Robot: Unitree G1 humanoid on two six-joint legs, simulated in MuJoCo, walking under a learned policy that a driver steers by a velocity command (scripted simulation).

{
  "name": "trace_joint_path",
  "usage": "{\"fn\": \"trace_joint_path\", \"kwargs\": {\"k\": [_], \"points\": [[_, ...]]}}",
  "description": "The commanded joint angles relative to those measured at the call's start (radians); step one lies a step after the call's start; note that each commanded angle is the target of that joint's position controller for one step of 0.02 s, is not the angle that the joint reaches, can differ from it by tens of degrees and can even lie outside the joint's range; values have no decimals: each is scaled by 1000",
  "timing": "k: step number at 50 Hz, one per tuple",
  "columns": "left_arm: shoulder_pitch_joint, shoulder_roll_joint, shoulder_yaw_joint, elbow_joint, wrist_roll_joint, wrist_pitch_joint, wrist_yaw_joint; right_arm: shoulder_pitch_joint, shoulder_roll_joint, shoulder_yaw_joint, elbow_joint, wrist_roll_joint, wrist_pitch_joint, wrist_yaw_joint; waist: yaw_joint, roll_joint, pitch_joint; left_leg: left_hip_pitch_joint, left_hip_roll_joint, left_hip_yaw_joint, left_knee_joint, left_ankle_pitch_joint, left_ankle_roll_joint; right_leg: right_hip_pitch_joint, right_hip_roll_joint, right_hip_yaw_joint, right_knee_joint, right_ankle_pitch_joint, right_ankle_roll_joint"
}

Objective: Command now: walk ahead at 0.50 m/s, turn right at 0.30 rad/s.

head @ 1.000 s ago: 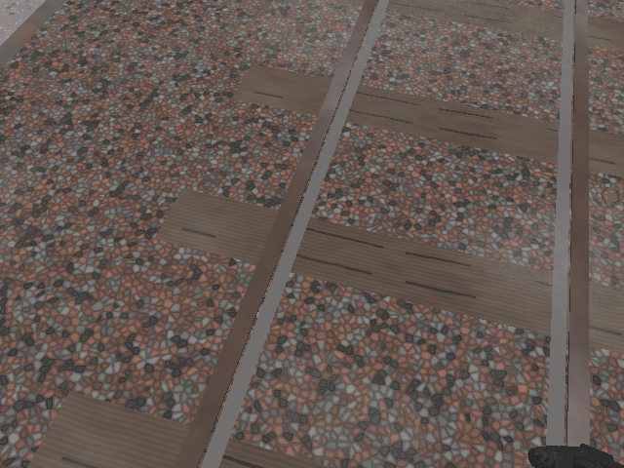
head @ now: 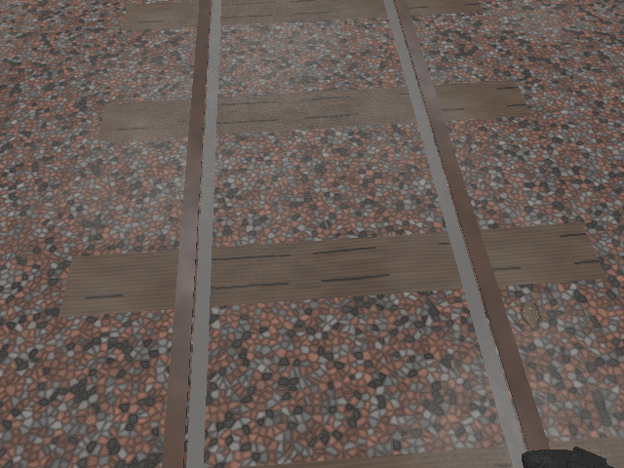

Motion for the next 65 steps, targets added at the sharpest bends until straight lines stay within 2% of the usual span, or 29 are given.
{"fn": "trace_joint_path", "kwargs": {"k": [1,2,3,4,5,6,8,11,14,18,22,25,26,27,28,29,31,35,37,40,41,44,45,46,47,49,52,55,65], "points": [[-27,157,28,-43,2,-21,2,204,-151,-53,4,-1,-34,-19,-154,-70,-115,360,-45,23,-112,-39,67,-62,-215,79,262,850,-40],[-24,109,12,-64,-3,-28,-5,356,-209,-68,21,-19,-44,-34,-214,6,-236,581,129,-159,-130,-161,117,-189,-163,32,510,630,-19],[120,28,-3,-76,-35,-26,-9,417,-319,-100,38,-30,-32,-36,-161,255,-347,824,381,-629,-214,-248,257,-494,12,-81,830,-1,28],[99,102,3,-54,1,-19,-2,364,-247,-93,41,-2,-18,-25,-141,156,-274,751,383,-767,-287,-358,271,-622,-29,-52,930,-123,17],[11,109,5,-63,9,-15,-6,278,-171,-77,23,7,-16,-21,-128,41,-126,616,340,-607,-298,-362,255,-644,-76,-41,939,-36,18],[-54,94,-1,-78,11,-17,-13,236,-125,-66,26,5,-20,-16,-123,-8,-67,524,288,-480,-317,-263,232,-633,-107,-49,893,22,21],[-75,78,-6,-87,23,-2,-27,237,-97,-55,55,8,-31,-20,-91,58,-28,432,205,-310,-349,-81,189,-585,-147,-71,809,48,34],[-75,56,-14,-83,30,15,-37,292,-105,-58,94,22,-53,-13,-76,74,-40,425,183,-221,-374,89,202,-580,-154,-106,761,72,55],[-196,41,-27,-121,32,17,-45,328,-113,-62,122,26,-53,-12,-90,64,1,430,173,-164,-431,85,214,-664,-200,-151,653,165,80],[-306,-15,-57,-143,18,7,-40,357,-109,-56,159,27,-46,-10,-109,67,10,400,117,-15,-359,530,176,-540,-173,-233,396,276,98],[-315,6,-56,-128,13,-2,-21,389,-116,-55,195,26,-34,-15,-116,92,-28,468,136,-21,-254,603,141,-434,-134,-231,276,321,67],[-156,39,-42,-57,32,-25,-3,363,-113,-54,205,39,-24,-26,-42,21,-75,466,97,-22,-37,513,94,-211,-122,-215,75,454,21],[-67,98,-30,-36,46,-38,4,388,-88,-45,187,40,-29,-31,-27,-59,-163,361,53,7,115,252,64,-22,-274,-93,127,828,-5],[-20,147,-17,-36,41,-29,6,543,9,-22,201,66,-20,-38,-67,-250,-314,201,-61,51,389,-416,38,189,-550,163,188,1265,-173],[-28,104,-23,-35,-14,-15,1,542,-56,-39,236,54,10,-48,-50,-198,-366,187,-83,-23,493,-578,34,132,-557,225,147,1227,-243],[-99,67,-33,-43,-24,-9,1,473,-75,-47,227,34,26,-47,-70,-142,-250,149,-58,-46,521,-563,29,28,-509,163,85,1053,-226],[-206,7,-55,-46,-8,-4,15,376,-46,-43,219,12,41,-41,-109,-115,-96,160,-12,-53,440,-457,16,-154,-419,60,-10,854,-154],[-228,11,-57,-13,5,-4,22,405,-2,-30,268,14,76,-43,-148,-123,-114,329,-21,-8,246,-377,-8,-274,-336,-55,-52,678,-100],[-219,24,-53,5,6,2,20,363,-3,-28,273,16,88,-51,-132,-134,-106,345,-21,2,152,-341,-6,-292,-329,-42,-77,450,-94],[-178,103,-15,33,-3,35,11,341,-38,-36,272,-1,80,-41,-117,-179,-67,331,-46,61,137,-349,22,-352,-338,55,-187,-189,-94],[-191,83,-17,35,-5,46,12,334,-25,-33,278,0,74,-39,-124,-151,-27,349,-43,64,96,-332,33,-396,-342,62,-199,-221,-87],[-206,18,-28,53,-13,53,18,380,27,-16,319,1,54,-52,-148,-54,50,460,-22,16,-176,-239,78,-482,-289,3,-116,-173,-19],[-194,-15,-36,53,-12,48,15,402,-11,-17,322,-10,42,-59,-135,27,50,468,93,-129,-287,-295,103,-501,-245,-43,-17,-95,19],[-188,-56,-45,51,-25,45,12,361,-63,-26,315,11,36,-63,-99,132,72,341,198,-293,-391,-460,148,-458,-123,-171,88,24,54],[-185,-52,-48,70,-7,45,9,283,-41,-17,306,17,29,-61,-76,136,115,180,235,-307,-431,-481,152,-315,-129,-177,128,92,55],[-145,-47,-50,106,5,42,9,221,-22,-10,302,19,16,-60,-43,106,102,158,152,-201,-391,-352,98,-185,-148,-157,73,194,55],[-111,-2,-47,144,-1,27,13,286,-9,-8,326,31,8,-61,-63,33,33,273,78,-112,-316,-136,67,-146,-201,-107,36,297,43],[-113,-28,-55,172,-8,24,23,334,8,-5,356,28,17,-64,-85,-20,28,371,68,-83,-261,-38,69,-193,-210,-98,15,321,39],[-101,-55,-60,236,-8,35,39,334,27,-1,398,27,32,-71,-92,-25,26,398,68,-68,-247,2,62,-164,-220,-94,14,393,41]]}}
Keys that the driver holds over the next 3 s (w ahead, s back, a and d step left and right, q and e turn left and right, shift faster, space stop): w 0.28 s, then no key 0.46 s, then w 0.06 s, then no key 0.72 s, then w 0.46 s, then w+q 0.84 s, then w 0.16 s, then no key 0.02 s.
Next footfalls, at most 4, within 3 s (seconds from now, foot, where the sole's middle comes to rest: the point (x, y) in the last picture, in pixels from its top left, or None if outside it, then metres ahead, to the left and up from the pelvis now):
0.04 left None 0.19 0.12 -0.77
0.52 right None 0.40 -0.09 -0.77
0.90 left None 0.33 0.10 -0.77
1.86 right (418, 454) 0.50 -0.13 -0.77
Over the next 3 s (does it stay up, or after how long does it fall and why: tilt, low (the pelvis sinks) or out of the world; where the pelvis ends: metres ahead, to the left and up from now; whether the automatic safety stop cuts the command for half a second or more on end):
stays up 1.05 0.00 -0.01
